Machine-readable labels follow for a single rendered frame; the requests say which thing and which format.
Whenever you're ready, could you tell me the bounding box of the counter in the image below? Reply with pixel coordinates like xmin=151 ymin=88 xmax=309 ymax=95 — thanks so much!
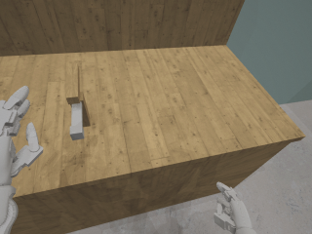
xmin=0 ymin=0 xmax=306 ymax=234

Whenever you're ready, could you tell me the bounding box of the robot left forearm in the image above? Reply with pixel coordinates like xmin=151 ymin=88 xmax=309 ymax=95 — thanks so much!
xmin=0 ymin=185 xmax=19 ymax=234

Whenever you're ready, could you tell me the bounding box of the left robot hand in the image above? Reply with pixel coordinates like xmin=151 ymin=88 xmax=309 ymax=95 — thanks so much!
xmin=0 ymin=86 xmax=44 ymax=186

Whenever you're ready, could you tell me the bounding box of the right robot hand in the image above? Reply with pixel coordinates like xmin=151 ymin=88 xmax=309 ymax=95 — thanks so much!
xmin=214 ymin=182 xmax=253 ymax=234

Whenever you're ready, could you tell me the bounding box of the tap lever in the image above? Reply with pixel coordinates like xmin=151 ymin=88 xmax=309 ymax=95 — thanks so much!
xmin=69 ymin=101 xmax=85 ymax=140

